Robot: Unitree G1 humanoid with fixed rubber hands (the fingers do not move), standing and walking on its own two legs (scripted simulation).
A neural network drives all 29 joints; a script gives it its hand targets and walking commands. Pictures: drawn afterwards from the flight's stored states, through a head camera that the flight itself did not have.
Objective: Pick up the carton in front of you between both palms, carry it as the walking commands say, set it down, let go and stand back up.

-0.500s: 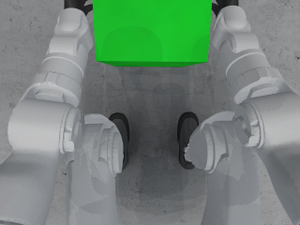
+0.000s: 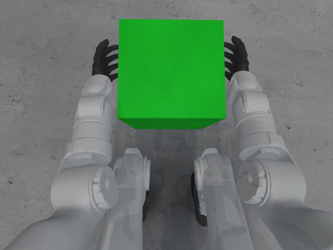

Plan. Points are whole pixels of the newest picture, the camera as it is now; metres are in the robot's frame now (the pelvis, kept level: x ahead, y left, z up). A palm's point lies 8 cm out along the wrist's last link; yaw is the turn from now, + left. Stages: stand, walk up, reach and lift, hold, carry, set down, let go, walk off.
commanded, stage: reach and lift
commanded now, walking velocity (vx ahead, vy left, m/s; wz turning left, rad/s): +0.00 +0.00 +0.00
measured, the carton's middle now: (169, 86) +0.49 +0.01 -0.14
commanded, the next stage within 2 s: none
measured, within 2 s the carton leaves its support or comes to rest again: neither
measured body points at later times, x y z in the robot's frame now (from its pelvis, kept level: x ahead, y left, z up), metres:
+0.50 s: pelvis +0.04 +0.00 +0.13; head +0.22 +0.00 +0.54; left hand +0.47 +0.16 +0.08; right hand +0.47 -0.14 +0.08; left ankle +0.12 +0.12 -0.41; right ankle +0.11 -0.12 -0.41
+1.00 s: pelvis +0.09 +0.00 +0.27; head +0.15 +0.01 +0.71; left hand +0.43 +0.16 +0.24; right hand +0.43 -0.15 +0.24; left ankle +0.12 +0.12 -0.41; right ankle +0.11 -0.12 -0.41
